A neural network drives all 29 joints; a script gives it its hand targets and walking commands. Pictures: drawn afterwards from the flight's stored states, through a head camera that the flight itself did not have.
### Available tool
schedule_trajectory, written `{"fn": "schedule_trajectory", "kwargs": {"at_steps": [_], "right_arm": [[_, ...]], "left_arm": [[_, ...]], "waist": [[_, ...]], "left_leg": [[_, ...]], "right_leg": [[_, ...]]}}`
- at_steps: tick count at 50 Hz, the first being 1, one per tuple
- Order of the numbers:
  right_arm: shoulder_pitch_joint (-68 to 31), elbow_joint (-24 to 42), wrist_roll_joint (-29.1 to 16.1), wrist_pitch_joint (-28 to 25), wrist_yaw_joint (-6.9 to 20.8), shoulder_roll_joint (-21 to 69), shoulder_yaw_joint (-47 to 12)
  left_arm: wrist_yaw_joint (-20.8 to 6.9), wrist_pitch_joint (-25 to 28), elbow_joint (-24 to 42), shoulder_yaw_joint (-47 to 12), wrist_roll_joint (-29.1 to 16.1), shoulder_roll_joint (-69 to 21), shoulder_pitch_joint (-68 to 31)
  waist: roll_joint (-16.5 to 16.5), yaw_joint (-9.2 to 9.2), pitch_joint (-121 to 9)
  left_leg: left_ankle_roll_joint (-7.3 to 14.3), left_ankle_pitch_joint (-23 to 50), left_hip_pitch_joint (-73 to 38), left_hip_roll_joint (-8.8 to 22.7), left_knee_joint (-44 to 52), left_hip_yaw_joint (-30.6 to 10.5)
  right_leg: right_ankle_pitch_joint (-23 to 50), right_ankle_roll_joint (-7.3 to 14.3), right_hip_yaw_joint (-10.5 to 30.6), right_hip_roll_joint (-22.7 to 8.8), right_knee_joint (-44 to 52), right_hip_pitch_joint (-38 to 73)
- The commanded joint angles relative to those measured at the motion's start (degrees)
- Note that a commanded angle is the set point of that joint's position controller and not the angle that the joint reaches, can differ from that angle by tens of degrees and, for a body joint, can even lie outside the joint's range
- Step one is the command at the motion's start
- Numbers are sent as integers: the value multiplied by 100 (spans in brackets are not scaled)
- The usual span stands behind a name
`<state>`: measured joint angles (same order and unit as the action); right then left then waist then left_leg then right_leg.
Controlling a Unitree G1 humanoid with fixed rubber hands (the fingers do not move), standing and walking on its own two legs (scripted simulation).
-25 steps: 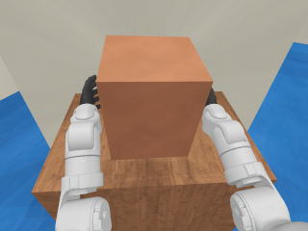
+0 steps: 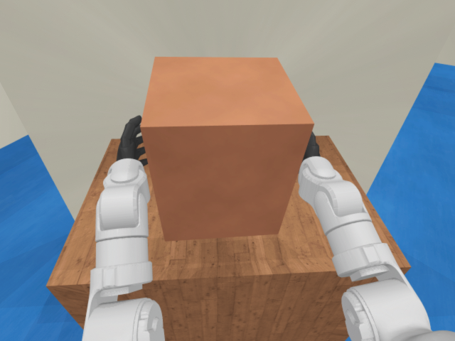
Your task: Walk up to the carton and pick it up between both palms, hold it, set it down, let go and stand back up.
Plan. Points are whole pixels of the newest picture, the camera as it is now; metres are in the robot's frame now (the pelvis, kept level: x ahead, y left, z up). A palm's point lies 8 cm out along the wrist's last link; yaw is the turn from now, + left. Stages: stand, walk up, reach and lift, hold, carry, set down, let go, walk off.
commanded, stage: hold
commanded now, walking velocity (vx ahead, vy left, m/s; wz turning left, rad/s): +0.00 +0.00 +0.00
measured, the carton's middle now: (220, 150) +0.38 +0.01 +0.19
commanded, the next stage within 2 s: none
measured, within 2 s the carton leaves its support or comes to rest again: neither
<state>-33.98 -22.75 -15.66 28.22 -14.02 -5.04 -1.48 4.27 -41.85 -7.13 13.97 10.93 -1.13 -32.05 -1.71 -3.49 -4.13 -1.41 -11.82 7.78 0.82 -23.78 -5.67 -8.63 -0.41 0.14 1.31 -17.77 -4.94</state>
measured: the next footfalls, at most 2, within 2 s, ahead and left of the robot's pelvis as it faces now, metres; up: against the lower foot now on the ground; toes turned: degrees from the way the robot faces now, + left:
none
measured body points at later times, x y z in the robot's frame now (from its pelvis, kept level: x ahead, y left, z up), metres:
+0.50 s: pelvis +0.00 +0.00 +0.00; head -0.06 +0.02 +0.45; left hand +0.37 +0.16 +0.19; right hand +0.36 -0.15 +0.18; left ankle +0.02 +0.13 -0.75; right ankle +0.02 -0.13 -0.75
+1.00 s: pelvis +0.00 +0.00 +0.00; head -0.06 +0.02 +0.45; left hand +0.37 +0.16 +0.19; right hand +0.36 -0.15 +0.18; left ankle +0.02 +0.13 -0.75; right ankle +0.02 -0.13 -0.75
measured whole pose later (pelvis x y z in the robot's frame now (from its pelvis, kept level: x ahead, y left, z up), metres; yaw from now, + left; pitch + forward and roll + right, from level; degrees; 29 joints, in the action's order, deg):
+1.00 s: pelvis +0.00 +0.00 +0.00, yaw +0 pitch -4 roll -1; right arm -34.9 -23.5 -15.0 28.4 -14.1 -4.8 -0.7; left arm 4.0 -41.3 -9.2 14.3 10.9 -0.8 -33.6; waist -1.9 -3.4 -4.5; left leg -1.5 -11.4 8.1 0.8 -23.5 -5.7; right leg -8.4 -0.2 0.2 1.4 -17.9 -5.5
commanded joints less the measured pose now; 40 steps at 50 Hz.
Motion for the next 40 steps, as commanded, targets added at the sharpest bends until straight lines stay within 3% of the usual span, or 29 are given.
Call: {"fn": "schedule_trajectory", "kwargs": {"at_steps": [1, 2, 4, 6, 9, 10, 12, 15, 19, 24, 27, 29, 32, 33, 36, 40], "right_arm": [[-5681, 2445, -732, -481, 717, 3989, -2438], [-5552, 2159, -674, -430, 732, 3973, -2351], [-5600, 2373, -695, -490, 722, 4051, -2488], [-5532, 2337, -717, -468, 704, 3936, -2443], [-5679, 2309, -682, -490, 743, 4003, -2399], [-5636, 2109, -677, -459, 752, 4006, -2377], [-5556, 1987, -615, -457, 749, 3988, -2301], [-5793, 2068, -659, -496, 769, 3939, -2293], [-5818, 2316, -691, -543, 738, 4030, -2415], [-5577, 1990, -644, -478, 741, 4034, -2359], [-5690, 2105, -702, -504, 723, 3993, -2345], [-5865, 2257, -642, -536, 730, 3982, -2355], [-5727, 2047, -575, -503, 745, 4064, -2315], [-5871, 2288, -563, -543, 729, 4060, -2293], [-5692, 2305, -686, -501, 698, 4147, -2480], [-5732, 2229, -625, -485, 708, 4022, -2432]], "left_arm": [[-849, 487, 1087, -3747, -1172, -3875, -4748], [-862, 442, 917, -3579, -1066, -3779, -4671], [-896, 437, 1073, -3625, -1071, -3790, -4515], [-884, 452, 1112, -3765, -1129, -3879, -4556], [-872, 483, 1084, -3801, -1186, -3871, -4918], [-877, 467, 978, -3629, -1098, -3852, -4815], [-893, 451, 923, -3575, -1028, -3813, -4757], [-898, 437, 692, -3506, -1042, -3819, -4728], [-894, 494, 862, -3533, -1080, -3833, -4614], [-905, 500, 1006, -3549, -1046, -3732, -4912], [-929, 443, 796, -3492, -992, -3782, -4631], [-903, 485, 784, -3629, -1084, -3800, -4793], [-911, 553, 901, -3517, -1111, -3753, -5028], [-913, 522, 709, -3598, -1146, -3832, -4810], [-895, 557, 1065, -3601, -1134, -3765, -4895], [-904, 488, 835, -3458, -1047, -3665, -4765]], "waist": [[442, -36, -2590], [420, -44, -2322], [313, -2, -2463], [456, -99, -2485], [450, -124, -2500], [405, -15, -2312], [491, -81, -2330], [389, -29, -2291], [352, 24, -2623], [406, -64, -2444], [461, -31, -2354], [396, -110, -2549], [343, -29, -2404], [363, -82, -2555], [393, -53, -2763], [303, 30, -2475]], "left_leg": [[-184, 1605, -900, -340, 195, 284], [-156, 1436, -770, -367, 248, 322], [-121, 1577, -798, -337, 235, 330], [-220, 1718, -886, -348, 198, 286], [-175, 1353, -845, -347, 226, 308], [-165, 1362, -837, -313, 280, 302], [-166, 1326, -753, -376, 285, 340], [-137, 1331, -720, -358, 292, 331], [-131, 1590, -847, -372, 223, 329], [-143, 1394, -802, -365, 278, 343], [-141, 1489, -771, -385, 269, 337], [-132, 1302, -740, -381, 255, 320], [-110, 1222, -677, -361, 303, 308], [-113, 1241, -672, -371, 265, 345], [-100, 1574, -867, -401, 203, 317], [-77, 1338, -680, -376, 267, 344]], "right_leg": [[1071, -166, -158, 366, 121, 586], [937, -167, -155, 329, 148, 531], [1184, -182, -169, 353, 84, 729], [1261, -167, -192, 357, 75, 697], [900, -165, -183, 334, 135, 491], [849, -162, -185, 326, 144, 483], [890, -141, -178, 322, 151, 602], [855, -156, -178, 336, 163, 582], [1141, -170, -174, 333, 109, 711], [972, -179, -178, 325, 137, 637], [1089, -179, -159, 319, 126, 674], [997, -182, -179, 318, 120, 687], [856, -157, -169, 300, 135, 593], [931, -173, -159, 288, 129, 662], [1240, -209, -161, 302, 96, 729], [996, -209, -161, 311, 122, 714]]}}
